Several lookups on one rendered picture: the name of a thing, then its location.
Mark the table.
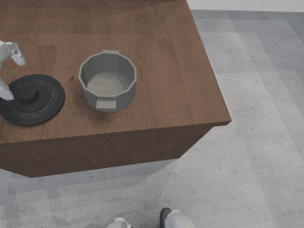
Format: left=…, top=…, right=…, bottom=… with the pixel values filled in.
left=0, top=0, right=232, bottom=179

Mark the robot right thigh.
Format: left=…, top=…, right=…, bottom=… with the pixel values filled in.
left=164, top=213, right=199, bottom=228

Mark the lid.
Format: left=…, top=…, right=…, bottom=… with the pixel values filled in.
left=0, top=74, right=66, bottom=126

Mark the knob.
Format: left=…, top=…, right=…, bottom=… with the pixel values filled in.
left=18, top=85, right=39, bottom=103

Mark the left robot hand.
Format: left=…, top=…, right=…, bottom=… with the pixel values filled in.
left=0, top=41, right=26, bottom=101

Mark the pot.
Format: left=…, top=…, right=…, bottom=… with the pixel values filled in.
left=78, top=49, right=137, bottom=112

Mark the left robot shin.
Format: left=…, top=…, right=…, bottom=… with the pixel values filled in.
left=115, top=218, right=126, bottom=222

